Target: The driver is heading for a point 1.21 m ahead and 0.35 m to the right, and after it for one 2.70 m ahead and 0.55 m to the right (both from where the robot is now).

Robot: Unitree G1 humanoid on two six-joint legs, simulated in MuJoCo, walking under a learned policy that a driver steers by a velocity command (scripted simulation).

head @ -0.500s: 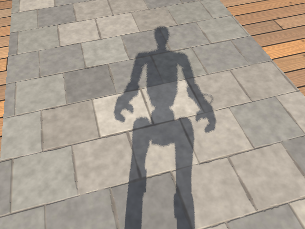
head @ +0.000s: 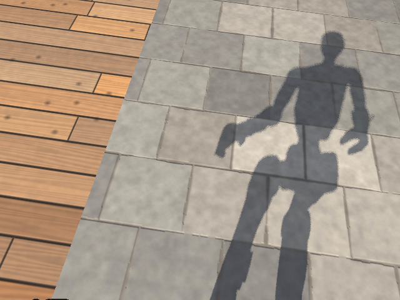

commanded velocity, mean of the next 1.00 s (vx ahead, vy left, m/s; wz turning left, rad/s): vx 0.00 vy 0.00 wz -0.34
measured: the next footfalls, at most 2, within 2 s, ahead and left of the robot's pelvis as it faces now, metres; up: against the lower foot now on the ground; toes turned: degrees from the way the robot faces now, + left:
right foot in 0.28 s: +0.04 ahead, -0.15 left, +0.00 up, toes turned -7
left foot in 0.76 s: +0.20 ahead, +0.02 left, +0.00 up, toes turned -36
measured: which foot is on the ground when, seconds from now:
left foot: down 0.00-0.30, up 0.32-0.74, down 0.76-1.00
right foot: up 0.00-0.26, down 0.28-0.78, up 0.80-1.00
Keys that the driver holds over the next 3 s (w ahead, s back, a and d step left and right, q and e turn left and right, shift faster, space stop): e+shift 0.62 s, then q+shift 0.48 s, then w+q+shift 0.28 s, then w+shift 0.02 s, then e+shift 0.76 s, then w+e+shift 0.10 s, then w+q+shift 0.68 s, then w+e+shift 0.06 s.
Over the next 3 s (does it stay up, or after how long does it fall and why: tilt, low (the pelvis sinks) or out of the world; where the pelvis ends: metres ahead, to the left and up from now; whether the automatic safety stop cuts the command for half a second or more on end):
stays up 0.81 -0.15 -0.01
